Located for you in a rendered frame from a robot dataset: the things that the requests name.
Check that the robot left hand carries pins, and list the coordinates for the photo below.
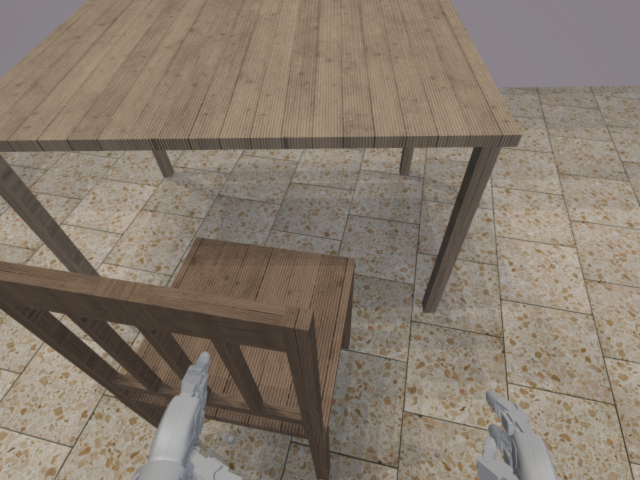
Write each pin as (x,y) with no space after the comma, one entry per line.
(181,426)

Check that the robot left forearm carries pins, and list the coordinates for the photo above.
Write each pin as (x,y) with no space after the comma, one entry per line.
(161,470)

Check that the chair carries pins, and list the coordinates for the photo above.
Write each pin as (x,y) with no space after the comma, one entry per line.
(272,320)

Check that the table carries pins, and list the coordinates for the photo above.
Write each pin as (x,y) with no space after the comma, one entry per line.
(138,75)

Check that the robot right hand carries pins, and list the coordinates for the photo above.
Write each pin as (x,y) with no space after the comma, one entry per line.
(525,453)

